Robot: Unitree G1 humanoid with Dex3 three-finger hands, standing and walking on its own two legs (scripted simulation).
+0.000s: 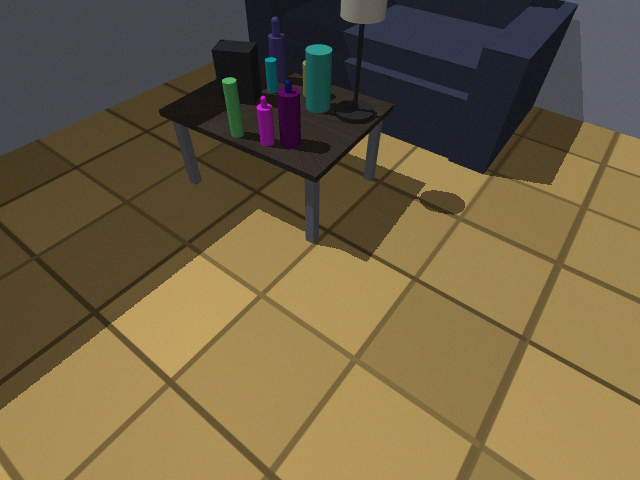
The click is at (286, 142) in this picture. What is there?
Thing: necked bottle
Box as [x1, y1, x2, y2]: [277, 80, 300, 148]
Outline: 286,80 284,83 285,86 277,90 280,142 281,145 284,147 293,148 300,144 299,90 295,87 292,87 290,81
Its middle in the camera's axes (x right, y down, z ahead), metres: -0.11 -0.47 +1.42
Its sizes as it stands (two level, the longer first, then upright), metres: 0.079 0.079 0.248
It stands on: a support 0.39 m high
